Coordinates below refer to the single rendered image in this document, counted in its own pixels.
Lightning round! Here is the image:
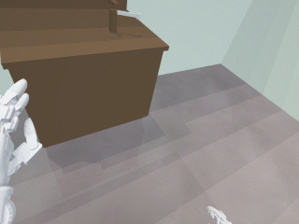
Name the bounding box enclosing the tap lever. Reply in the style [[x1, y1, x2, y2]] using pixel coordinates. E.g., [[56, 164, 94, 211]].
[[117, 10, 141, 20]]

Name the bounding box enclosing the robot right hand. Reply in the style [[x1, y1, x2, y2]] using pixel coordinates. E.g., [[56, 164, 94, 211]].
[[206, 206, 232, 224]]

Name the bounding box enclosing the left robot forearm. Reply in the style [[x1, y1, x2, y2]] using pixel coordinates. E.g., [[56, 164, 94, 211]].
[[0, 186, 16, 224]]

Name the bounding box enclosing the counter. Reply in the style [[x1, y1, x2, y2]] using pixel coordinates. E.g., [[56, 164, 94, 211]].
[[0, 0, 169, 147]]

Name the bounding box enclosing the robot left hand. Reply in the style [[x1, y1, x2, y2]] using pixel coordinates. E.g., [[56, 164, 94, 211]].
[[0, 78, 42, 187]]

